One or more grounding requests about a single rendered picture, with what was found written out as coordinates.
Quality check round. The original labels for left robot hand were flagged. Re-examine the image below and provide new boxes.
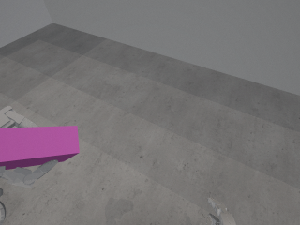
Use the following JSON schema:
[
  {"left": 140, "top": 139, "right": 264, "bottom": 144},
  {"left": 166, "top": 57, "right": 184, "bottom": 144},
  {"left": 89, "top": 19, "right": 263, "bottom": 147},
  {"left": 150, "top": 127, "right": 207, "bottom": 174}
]
[{"left": 0, "top": 106, "right": 58, "bottom": 188}]

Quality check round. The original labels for right robot hand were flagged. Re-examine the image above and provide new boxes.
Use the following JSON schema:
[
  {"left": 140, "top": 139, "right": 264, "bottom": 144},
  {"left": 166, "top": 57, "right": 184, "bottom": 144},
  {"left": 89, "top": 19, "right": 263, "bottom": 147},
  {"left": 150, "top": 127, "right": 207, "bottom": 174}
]
[{"left": 204, "top": 197, "right": 236, "bottom": 225}]

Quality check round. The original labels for sponge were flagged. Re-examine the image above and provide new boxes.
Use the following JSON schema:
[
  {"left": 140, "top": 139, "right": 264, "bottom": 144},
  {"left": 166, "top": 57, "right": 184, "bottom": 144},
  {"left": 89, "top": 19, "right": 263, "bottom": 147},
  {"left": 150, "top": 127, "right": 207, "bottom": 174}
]
[{"left": 0, "top": 126, "right": 80, "bottom": 170}]

